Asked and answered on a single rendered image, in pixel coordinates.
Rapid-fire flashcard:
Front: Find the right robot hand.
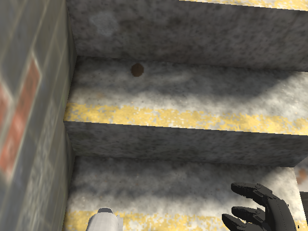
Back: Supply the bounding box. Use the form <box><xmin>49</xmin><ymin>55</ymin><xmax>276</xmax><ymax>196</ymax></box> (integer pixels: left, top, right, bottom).
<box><xmin>221</xmin><ymin>182</ymin><xmax>299</xmax><ymax>231</ymax></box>

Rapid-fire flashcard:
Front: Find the robot left thigh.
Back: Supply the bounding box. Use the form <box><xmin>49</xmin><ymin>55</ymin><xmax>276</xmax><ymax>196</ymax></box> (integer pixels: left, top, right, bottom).
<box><xmin>86</xmin><ymin>212</ymin><xmax>123</xmax><ymax>231</ymax></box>

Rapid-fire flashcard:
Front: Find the robot left shin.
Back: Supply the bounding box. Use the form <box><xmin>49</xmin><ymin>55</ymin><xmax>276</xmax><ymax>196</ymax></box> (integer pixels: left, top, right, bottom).
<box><xmin>88</xmin><ymin>207</ymin><xmax>113</xmax><ymax>224</ymax></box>

